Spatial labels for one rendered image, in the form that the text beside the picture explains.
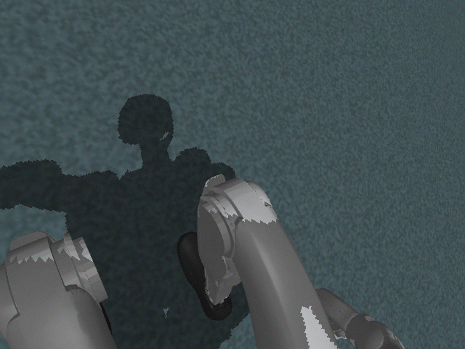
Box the right robot foot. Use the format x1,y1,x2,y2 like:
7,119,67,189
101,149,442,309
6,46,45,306
177,232,232,321

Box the right robot arm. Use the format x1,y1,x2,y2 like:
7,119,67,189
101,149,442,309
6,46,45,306
345,313,405,349

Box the left robot foot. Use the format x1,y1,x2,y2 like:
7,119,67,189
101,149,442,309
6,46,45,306
100,302,112,335

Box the right robot hand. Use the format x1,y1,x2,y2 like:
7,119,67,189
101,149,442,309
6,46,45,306
315,288,359,340

